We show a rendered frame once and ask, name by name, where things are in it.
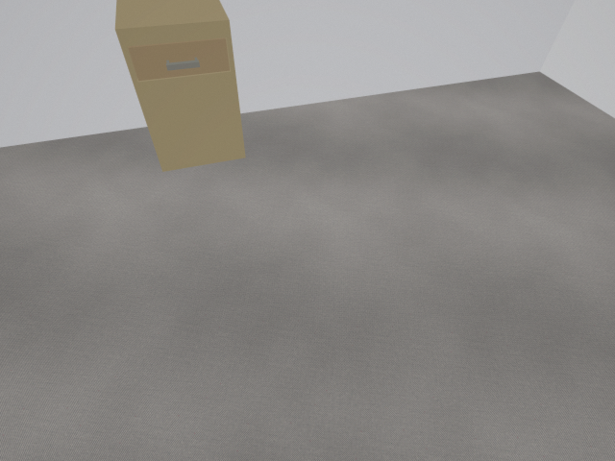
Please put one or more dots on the drawer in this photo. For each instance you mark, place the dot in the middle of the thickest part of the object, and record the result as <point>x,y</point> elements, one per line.
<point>150,60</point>

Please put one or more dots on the cabinet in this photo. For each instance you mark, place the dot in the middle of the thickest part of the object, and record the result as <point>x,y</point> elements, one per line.
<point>195,119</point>

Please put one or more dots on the handle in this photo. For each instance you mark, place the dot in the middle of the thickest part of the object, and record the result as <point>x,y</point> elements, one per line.
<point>182,64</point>

